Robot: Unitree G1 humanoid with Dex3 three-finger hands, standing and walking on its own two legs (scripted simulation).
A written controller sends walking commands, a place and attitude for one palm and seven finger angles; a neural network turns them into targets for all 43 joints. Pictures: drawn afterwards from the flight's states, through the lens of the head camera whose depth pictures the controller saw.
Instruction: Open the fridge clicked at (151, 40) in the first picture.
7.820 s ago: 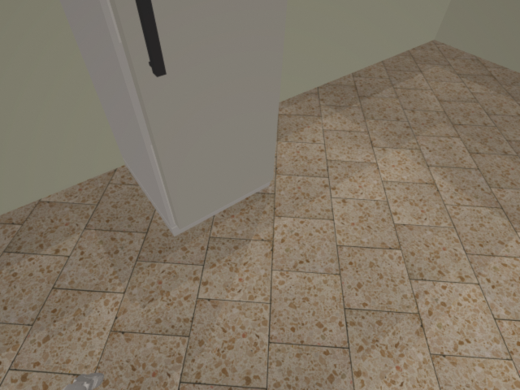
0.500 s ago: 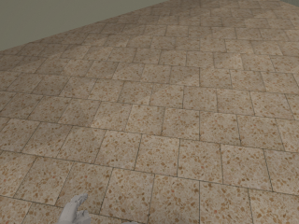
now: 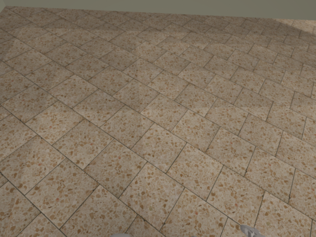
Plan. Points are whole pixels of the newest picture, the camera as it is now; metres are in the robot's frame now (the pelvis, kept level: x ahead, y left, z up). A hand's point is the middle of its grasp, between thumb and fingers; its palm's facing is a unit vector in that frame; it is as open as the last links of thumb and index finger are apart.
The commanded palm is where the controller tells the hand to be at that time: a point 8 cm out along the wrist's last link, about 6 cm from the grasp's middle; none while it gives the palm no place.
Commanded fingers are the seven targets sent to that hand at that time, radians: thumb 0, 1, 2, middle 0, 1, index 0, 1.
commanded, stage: turn to face it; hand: left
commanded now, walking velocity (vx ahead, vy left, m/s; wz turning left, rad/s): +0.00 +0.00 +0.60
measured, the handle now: out of the picture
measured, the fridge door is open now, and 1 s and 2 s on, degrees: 0 0 0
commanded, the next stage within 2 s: none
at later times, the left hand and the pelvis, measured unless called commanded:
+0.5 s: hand out of the picture +0.09 +0.20 -0.12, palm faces +0.28 -0.92 -0.27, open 7.4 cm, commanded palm none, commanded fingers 0.00 0.90 0.90 -0.20 -0.30 -0.20 -0.30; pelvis -0.01 -0.03 +0.01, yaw +17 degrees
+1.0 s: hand out of the picture -0.14 +0.17 -0.18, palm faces +0.62 -0.74 -0.24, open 7.4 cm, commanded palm none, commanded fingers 0.00 0.90 0.90 -0.20 -0.30 -0.20 -0.30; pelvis -0.04 -0.02 +0.00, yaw +37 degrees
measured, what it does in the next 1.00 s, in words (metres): steps on the spot, turning left: right foot, then left foot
